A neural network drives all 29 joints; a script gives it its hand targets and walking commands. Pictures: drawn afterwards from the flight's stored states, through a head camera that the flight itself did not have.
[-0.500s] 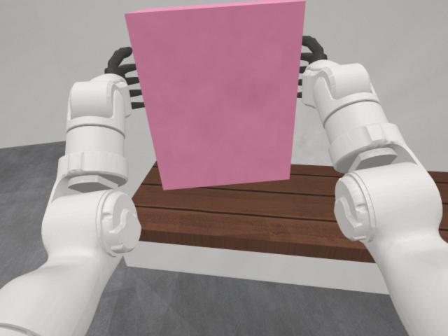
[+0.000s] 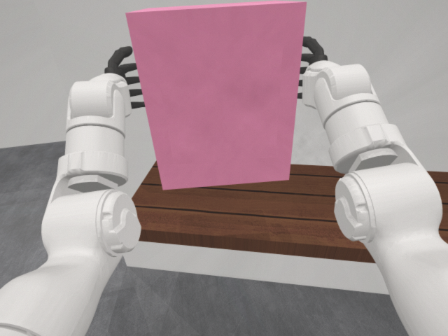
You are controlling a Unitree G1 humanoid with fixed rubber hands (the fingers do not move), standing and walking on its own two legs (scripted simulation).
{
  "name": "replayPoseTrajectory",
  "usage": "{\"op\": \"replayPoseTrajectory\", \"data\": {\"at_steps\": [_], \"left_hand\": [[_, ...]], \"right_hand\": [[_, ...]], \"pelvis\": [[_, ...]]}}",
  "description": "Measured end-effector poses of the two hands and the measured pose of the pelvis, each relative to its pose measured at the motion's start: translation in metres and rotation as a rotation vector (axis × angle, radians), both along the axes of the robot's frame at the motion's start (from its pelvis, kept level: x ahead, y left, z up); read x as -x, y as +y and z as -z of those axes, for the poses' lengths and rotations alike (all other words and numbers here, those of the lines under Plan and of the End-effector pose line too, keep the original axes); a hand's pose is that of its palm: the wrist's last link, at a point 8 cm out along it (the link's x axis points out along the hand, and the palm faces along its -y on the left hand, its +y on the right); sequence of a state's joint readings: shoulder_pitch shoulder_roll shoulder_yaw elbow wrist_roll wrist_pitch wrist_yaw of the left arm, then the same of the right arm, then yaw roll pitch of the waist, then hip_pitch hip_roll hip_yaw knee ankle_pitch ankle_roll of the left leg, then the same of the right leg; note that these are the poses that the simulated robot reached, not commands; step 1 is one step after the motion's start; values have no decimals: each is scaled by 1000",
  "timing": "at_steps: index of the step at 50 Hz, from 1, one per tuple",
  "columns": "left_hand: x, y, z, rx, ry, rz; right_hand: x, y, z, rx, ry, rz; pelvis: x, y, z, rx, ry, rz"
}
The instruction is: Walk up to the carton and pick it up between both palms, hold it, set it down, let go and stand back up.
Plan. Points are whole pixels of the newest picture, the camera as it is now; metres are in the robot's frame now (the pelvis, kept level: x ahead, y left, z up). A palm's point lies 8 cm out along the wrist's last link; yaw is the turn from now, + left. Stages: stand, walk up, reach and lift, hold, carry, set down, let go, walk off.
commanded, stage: hold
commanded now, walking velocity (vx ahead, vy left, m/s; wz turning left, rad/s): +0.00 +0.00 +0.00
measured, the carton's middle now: (219, 94) +0.43 -0.01 +0.32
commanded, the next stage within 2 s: none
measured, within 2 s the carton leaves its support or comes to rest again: neither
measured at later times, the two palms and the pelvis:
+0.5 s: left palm (118, 90) +0.37 +0.15 +0.35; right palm (316, 78) +0.37 -0.16 +0.36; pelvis +0.00 +0.00 +0.00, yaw +0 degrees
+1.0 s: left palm (118, 90) +0.37 +0.15 +0.35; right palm (317, 79) +0.37 -0.16 +0.36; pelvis +0.00 +0.00 +0.00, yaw +0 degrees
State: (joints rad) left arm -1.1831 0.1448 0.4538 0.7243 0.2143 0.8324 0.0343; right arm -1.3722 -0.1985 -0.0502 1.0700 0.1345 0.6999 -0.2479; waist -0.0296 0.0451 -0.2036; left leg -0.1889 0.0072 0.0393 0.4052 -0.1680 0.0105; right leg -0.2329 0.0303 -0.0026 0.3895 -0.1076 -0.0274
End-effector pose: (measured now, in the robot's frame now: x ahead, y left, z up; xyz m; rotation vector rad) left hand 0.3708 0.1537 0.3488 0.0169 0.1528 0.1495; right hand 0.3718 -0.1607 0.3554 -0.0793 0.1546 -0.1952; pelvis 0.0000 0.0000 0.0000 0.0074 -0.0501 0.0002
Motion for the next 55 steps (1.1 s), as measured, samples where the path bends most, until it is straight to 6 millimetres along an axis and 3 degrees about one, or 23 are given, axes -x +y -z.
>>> {"op": "replayPoseTrajectory", "data": {"at_steps": [55], "left_hand": [[0, 0, -1, -1, -2, 2]], "right_hand": [[0, 0, 0, 1, 1, 1]], "pelvis": [[0, 0, 0, 0, 0, -1]]}}
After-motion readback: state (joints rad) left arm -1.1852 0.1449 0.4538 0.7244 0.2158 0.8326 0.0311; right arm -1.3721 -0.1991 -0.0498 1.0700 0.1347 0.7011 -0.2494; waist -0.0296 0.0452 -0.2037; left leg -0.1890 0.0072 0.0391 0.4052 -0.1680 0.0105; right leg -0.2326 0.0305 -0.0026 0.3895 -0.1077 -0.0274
